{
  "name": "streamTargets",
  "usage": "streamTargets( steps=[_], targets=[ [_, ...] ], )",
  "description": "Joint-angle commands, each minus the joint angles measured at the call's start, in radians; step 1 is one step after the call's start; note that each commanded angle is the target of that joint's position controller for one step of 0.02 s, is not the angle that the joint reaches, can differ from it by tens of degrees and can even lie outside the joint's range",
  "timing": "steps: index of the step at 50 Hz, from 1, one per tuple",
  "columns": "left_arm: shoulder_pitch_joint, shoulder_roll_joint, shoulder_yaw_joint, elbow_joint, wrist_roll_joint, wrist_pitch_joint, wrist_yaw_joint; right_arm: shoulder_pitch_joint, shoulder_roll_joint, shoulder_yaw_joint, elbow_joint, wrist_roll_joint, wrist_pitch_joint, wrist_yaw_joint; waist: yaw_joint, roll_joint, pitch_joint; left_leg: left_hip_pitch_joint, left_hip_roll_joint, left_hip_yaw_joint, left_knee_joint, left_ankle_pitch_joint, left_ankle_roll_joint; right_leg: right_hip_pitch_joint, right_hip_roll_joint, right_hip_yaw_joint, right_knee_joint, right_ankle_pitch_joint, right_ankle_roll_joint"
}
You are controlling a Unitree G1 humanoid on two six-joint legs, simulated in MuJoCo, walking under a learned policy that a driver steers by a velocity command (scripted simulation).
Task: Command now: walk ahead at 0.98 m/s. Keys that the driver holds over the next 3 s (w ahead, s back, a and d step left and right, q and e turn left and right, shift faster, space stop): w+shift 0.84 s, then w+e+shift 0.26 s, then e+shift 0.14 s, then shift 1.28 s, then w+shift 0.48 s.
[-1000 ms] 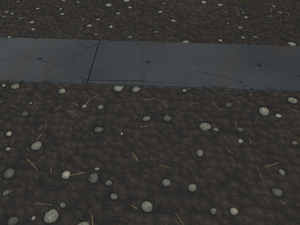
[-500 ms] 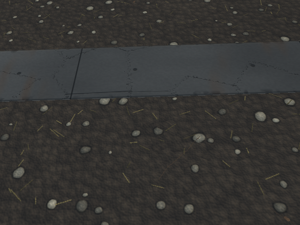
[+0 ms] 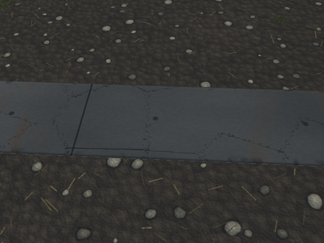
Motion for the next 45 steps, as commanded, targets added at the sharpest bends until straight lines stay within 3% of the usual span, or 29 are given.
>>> streamTargets(
  steps=[1,2,4,7,9,11,13,15,17,18,19,20,21,22,23,24,25,27,31,33,34,37,39,40,41,42,43,44,45],
  targets=[
    [-0.077,0.093,0.01,-0.128,0.016,-0.011,-0.015,0.171,-0.057,-0.028,0.041,-0.002,-0.025,0.002,-0.024,-0.036,0.004,0.316,0.335,-0.588,-0.472,-0.263,0.134,-0.494,-0.116,0.063,0.115,0.041,-0.017],
    [-0.059,0.066,0.002,-0.125,0.031,0.009,-0.028,0.174,-0.037,-0.019,0.061,0.004,-0.035,-0.002,0.017,-0.017,0.035,0.211,0.3,-0.514,-0.506,-0.262,0.111,-0.451,-0.137,0.062,0.067,0.034,-0.002],
    [-0.113,0.036,-0.009,-0.149,0.039,0.031,-0.043,0.199,-0.046,-0.016,0.091,0.023,-0.058,-0.001,0.043,0.023,0.089,0.131,0.262,-0.409,-0.574,-0.214,0.094,-0.491,-0.181,0.035,-0.024,0.052,0.026],
    [-0.321,0.058,-0.017,-0.227,0.038,0.026,-0.048,0.24,-0.065,-0.016,0.103,0.035,-0.077,0.014,0.008,0.017,0.151,0.115,0.187,-0.257,-0.647,0.029,0.082,-0.564,-0.205,-0.056,-0.272,0.245,0.05],
    [-0.397,0.045,-0.027,-0.241,0.026,0.016,-0.057,0.266,-0.066,-0.013,0.107,0.05,-0.086,0.018,-0.015,-0.014,0.13,0.128,0.133,-0.164,-0.648,0.253,0.042,-0.465,-0.171,-0.118,-0.475,0.423,0.048],
    [-0.478,0.027,-0.039,-0.264,0.016,0.007,-0.066,0.334,-0.094,-0.015,0.131,0.062,-0.098,0.01,-0.044,0.009,0.138,0.185,0.179,-0.152,-0.686,0.492,0.018,-0.369,-0.146,-0.158,-0.63,0.543,0.025],
    [-0.52,0.051,-0.035,-0.267,0.013,0.005,-0.059,0.369,-0.119,-0.015,0.152,0.052,-0.092,0.001,-0.063,0.022,0.119,0.372,0.196,-0.126,-0.669,0.675,0.002,-0.372,-0.107,-0.183,-0.734,0.554,0.004],
    [-0.495,0.09,-0.021,-0.26,0.025,0.004,-0.048,0.375,-0.163,-0.018,0.159,0.035,-0.078,-0.012,-0.041,0.073,0.04,0.549,0.226,-0.108,-0.54,1.052,-0.017,-0.324,-0.033,-0.211,-0.771,0.439,-0.015],
    [-0.284,0.15,0.006,-0.207,0.023,0.006,-0.025,0.357,-0.208,-0.027,0.171,0.004,-0.048,-0.035,0.077,0.137,-0.1,0.614,0.269,-0.111,-0.225,1.29,-0.026,-0.118,0.027,-0.181,-0.767,0.255,-0.042],
    [-0.071,0.184,0.027,-0.136,0.021,0.009,-0.009,0.309,-0.223,-0.032,0.165,-0.006,-0.032,-0.042,0.181,0.136,-0.194,0.565,0.266,-0.096,0.034,1.231,-0.023,0.076,0.02,-0.162,-0.806,0.203,-0.062],
    [0.118,0.241,0.053,-0.087,0.034,0.016,0.011,0.278,-0.188,-0.028,0.149,-0.012,-0.03,-0.042,0.249,0.115,-0.285,0.364,0.223,-0.096,0.358,0.955,-0.012,0.323,-0.1,-0.042,-0.739,0.018,-0.092],
    [0.116,0.33,0.08,-0.082,0.074,0.014,0.017,0.412,0.019,0.016,0.106,0.031,-0.043,-0.011,0.09,-0.231,-0.392,-0.106,0.038,-0.122,0.804,-0.109,-0.049,0.654,-0.429,0.496,-0.788,-0.169,-0.228],
    [0.1,0.268,0.083,-0.079,0.04,0.017,-0.007,0.358,-0.086,0.0,0.095,0.056,-0.063,-0.013,0.133,-0.161,-0.46,-0.255,0.009,-0.248,0.908,-0.196,-0.022,0.671,-0.438,0.795,-0.988,-0.279,-0.257],
    [0.001,0.221,0.076,-0.069,0.034,0.007,-0.011,0.207,-0.104,-0.002,0.05,0.058,-0.069,-0.02,0.097,-0.089,-0.236,-0.334,0.088,-0.242,0.854,-0.07,-0.011,0.505,-0.391,0.598,-1.036,-0.192,-0.211],
    [-0.036,0.157,0.065,-0.056,0.032,-0.003,-0.017,0.148,-0.097,0.004,0.036,0.046,-0.07,-0.016,0.072,0.015,-0.143,-0.305,0.119,-0.232,0.784,-0.025,-0.009,0.343,-0.36,0.473,-1.06,-0.075,-0.187],
    [-0.057,0.114,0.054,-0.043,0.038,-0.01,-0.016,0.126,-0.075,0.008,0.033,0.032,-0.06,-0.009,0.031,0.051,-0.079,-0.26,0.146,-0.239,0.73,-0.017,-0.013,0.21,-0.313,0.372,-1.082,-0.013,-0.151],
    [-0.056,0.077,0.04,-0.022,0.035,-0.014,-0.011,0.142,-0.055,0.013,0.023,0.012,-0.043,0.005,-0.018,0.033,-0.053,-0.204,0.162,-0.241,0.687,-0.018,-0.025,0.1,-0.277,0.305,-1.111,-0.003,-0.127],
    [-0.034,0.068,0.032,0.008,0.015,-0.03,-0.007,0.126,-0.014,0.024,0.008,-0.005,-0.015,0.026,-0.056,-0.01,0.007,-0.211,0.197,-0.224,0.61,-0.03,-0.051,0.003,-0.241,0.224,-1.18,-0.006,-0.109],
    [0.002,0.102,0.034,0.021,0.0,-0.051,-0.021,-0.117,-0.025,0.043,-0.094,-0.008,-0.012,0.043,-0.038,-0.016,0.122,-0.262,0.227,-0.114,0.296,0.193,-0.083,-0.098,-0.16,0.041,-1.282,0.259,-0.097],
    [0.036,0.113,0.034,0.027,-0.015,-0.062,-0.022,-0.204,-0.013,0.056,-0.116,0.006,-0.022,0.055,-0.01,0.007,0.124,-0.114,0.19,-0.048,0.074,0.366,-0.073,-0.132,-0.135,-0.021,-1.326,0.411,-0.07],
    [0.058,0.142,0.039,0.034,-0.019,-0.067,-0.019,-0.232,-0.009,0.06,-0.126,0.014,-0.024,0.057,-0.002,-0.015,0.126,-0.058,0.177,-0.04,0.016,0.432,-0.062,-0.112,-0.165,-0.017,-1.363,0.472,-0.07],
    [0.109,0.171,0.038,0.061,-0.011,-0.059,-0.013,-0.269,-0.056,0.049,-0.131,0.014,-0.023,0.043,0.012,-0.023,0.096,-0.074,0.112,0.007,-0.091,0.418,-0.024,0.171,-0.191,-0.073,-1.304,0.845,-0.041],
    [0.113,0.217,0.044,0.068,0.012,-0.04,0.004,-0.185,-0.097,0.031,-0.115,0.004,-0.027,0.027,-0.046,-0.093,-0.009,0.038,0.041,0.011,-0.1,0.271,0.001,0.296,-0.229,-0.081,-1.098,1.205,-0.022],
    [0.099,0.241,0.05,0.071,0.025,-0.023,0.016,-0.034,-0.132,0.014,-0.073,0.004,-0.027,0.014,-0.121,-0.121,-0.094,0.186,0.014,-0.01,-0.095,0.189,0.017,0.301,-0.245,-0.084,-0.906,1.286,-0.014],
    [0.058,0.255,0.055,0.065,0.034,-0.006,0.026,0.179,-0.167,-0.008,0.0,0.006,-0.022,-0.003,-0.221,-0.114,-0.187,0.389,0.016,-0.025,-0.121,0.134,0.033,0.24,-0.233,-0.101,-0.643,1.226,-0.007],
    [0.047,0.207,0.046,0.047,0.042,-0.003,0.026,0.365,-0.231,-0.035,0.044,-0.007,-0.016,-0.022,-0.281,-0.074,-0.288,0.631,0.157,-0.174,-0.062,-0.068,0.061,0.042,-0.19,-0.099,-0.305,0.942,-0.012],
    [0.194,-0.002,0.004,0.006,-0.003,-0.012,0.0,0.348,-0.313,-0.059,0.04,-0.048,-0.021,-0.025,-0.114,0.258,-0.405,0.94,0.496,-0.735,-0.158,-0.271,0.18,-0.399,-0.007,-0.051,0.137,-0.134,0.022],
    [0.135,0.113,0.022,-0.004,-0.027,-0.027,0.008,0.322,-0.252,-0.062,0.036,-0.009,-0.016,-0.005,-0.156,0.173,-0.458,0.934,0.503,-0.985,-0.351,-0.384,0.192,-0.537,-0.002,0.06,0.234,-0.136,-0.011],
    [-0.016,0.14,0.029,-0.038,-0.029,-0.028,0.017,0.218,-0.185,-0.051,0.044,-0.006,-0.028,-0.004,-0.124,0.087,-0.224,0.743,0.456,-0.757,-0.385,-0.296,0.139,-0.597,-0.079,0.045,0.18,0.004,-0.018]
  ],
)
